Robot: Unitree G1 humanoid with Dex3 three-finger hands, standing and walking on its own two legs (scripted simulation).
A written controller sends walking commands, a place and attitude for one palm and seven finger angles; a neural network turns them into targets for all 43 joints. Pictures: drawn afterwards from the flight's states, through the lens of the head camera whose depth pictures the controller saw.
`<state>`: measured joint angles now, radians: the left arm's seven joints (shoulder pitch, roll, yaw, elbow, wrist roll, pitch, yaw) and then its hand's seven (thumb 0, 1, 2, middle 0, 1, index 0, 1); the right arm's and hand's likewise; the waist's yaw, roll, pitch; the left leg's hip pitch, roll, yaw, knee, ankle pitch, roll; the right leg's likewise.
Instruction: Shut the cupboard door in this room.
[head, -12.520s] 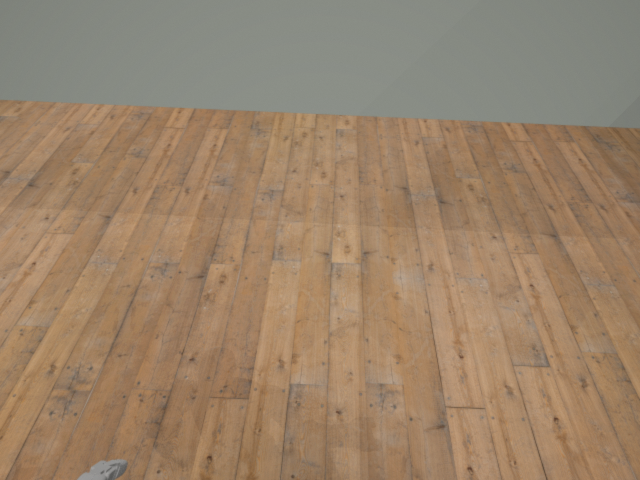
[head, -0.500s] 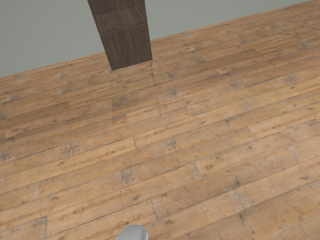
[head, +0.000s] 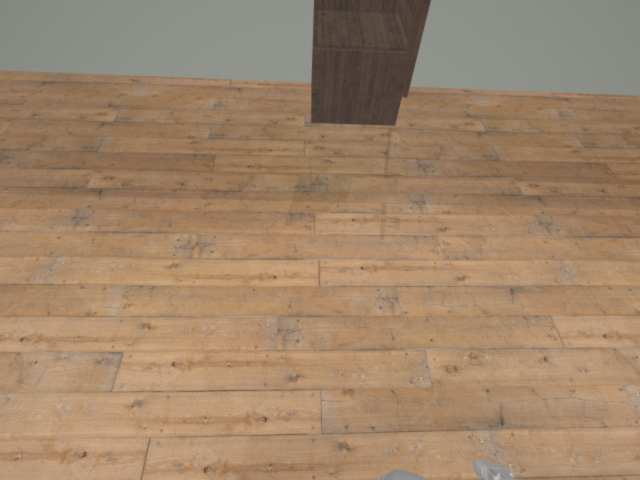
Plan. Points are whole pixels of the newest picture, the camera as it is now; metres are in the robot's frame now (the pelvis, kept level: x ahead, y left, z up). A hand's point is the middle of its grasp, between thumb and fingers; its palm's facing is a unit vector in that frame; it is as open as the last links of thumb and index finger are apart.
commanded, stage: turn or walk to find it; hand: left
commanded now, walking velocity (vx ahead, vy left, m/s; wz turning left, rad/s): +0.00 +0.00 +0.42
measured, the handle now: out of the picture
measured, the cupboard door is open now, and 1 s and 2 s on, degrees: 79 79 79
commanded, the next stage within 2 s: stand and wait in 1.10 s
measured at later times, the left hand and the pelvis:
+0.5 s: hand out of the picture +0.01 +0.14 -0.14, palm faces +0.22 -0.93 -0.28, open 7.4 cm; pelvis -0.03 -0.07 +0.00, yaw +13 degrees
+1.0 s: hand out of the picture -0.12 +0.19 -0.17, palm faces +0.47 -0.85 -0.26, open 7.4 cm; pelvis -0.07 -0.03 +0.00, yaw +26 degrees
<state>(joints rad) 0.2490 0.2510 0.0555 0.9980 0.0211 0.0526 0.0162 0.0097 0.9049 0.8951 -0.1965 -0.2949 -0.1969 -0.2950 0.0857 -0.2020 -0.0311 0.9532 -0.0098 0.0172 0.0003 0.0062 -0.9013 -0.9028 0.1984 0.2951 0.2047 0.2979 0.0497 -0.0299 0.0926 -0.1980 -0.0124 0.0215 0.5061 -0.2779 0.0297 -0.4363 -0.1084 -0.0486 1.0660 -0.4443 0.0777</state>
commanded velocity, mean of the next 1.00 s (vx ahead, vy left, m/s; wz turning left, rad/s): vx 0.00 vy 0.00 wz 0.42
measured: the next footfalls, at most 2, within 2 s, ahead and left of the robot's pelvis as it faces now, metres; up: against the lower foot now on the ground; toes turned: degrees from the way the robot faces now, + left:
right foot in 0.24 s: +0.05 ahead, -0.14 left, +0.00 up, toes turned +1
left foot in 0.74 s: -0.07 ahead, +0.08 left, +0.00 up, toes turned +25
